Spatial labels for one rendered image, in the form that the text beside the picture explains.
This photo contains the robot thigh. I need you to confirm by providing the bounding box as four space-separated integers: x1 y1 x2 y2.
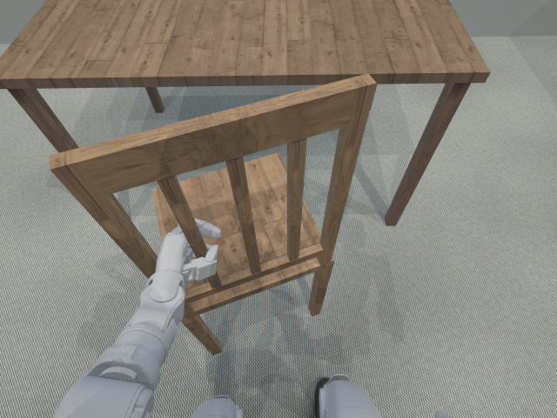
190 398 243 418
319 381 382 418

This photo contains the left robot thigh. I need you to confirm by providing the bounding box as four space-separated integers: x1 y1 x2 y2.
190 398 243 418

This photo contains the table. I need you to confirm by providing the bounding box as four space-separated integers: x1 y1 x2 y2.
0 0 491 226

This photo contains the left robot upper arm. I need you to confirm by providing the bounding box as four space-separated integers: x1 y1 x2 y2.
58 375 154 418

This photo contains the right robot thigh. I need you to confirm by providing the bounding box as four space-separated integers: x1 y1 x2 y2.
319 381 382 418

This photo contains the robot left hand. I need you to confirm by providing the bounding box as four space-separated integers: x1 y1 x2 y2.
155 219 221 283

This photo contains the robot left forearm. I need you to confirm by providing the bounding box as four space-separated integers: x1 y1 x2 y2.
52 270 185 418

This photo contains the chair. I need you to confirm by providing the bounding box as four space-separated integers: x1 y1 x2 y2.
50 73 377 355

